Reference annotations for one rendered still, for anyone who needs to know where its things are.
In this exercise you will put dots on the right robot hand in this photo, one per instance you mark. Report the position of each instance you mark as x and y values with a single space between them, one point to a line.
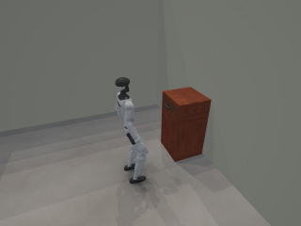
142 147

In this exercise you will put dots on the drawer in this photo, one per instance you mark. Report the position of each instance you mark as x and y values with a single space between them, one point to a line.
173 109

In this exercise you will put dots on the right robot forearm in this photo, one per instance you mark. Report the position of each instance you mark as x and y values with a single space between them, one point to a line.
133 133

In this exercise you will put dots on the robot left upper arm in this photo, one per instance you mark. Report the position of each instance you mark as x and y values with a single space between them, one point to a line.
117 106

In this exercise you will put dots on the cabinet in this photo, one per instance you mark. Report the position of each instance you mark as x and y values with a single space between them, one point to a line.
184 137

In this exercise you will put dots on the handle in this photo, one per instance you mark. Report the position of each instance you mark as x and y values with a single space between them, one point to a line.
166 106

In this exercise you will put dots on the right robot thigh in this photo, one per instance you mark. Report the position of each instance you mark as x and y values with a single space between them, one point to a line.
133 142

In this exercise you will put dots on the robot right upper arm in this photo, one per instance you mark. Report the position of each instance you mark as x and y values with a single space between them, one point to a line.
128 107

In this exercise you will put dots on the robot left foot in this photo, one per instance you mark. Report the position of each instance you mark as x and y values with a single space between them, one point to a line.
129 168

